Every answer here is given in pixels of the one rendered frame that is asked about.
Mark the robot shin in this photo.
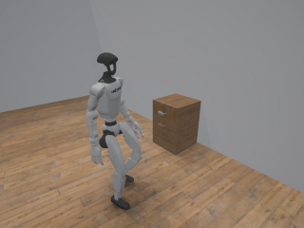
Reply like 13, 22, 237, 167
124, 156, 143, 173
112, 172, 126, 200

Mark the robot left forearm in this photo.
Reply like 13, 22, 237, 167
120, 102, 135, 124

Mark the robot right forearm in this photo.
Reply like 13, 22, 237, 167
85, 112, 99, 146

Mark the robot left upper arm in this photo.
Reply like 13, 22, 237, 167
114, 77, 124, 105

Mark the right robot shin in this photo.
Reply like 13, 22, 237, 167
112, 172, 126, 200

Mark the robot right upper arm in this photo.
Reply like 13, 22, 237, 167
86, 83, 105, 120

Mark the drawer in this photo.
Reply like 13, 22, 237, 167
154, 103, 177, 123

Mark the left robot shin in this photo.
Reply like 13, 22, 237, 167
124, 156, 143, 173

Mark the right robot hand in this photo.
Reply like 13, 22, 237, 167
89, 145, 104, 165

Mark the left robot hand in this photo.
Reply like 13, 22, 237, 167
130, 121, 143, 138

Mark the cabinet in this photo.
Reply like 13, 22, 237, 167
153, 93, 201, 156

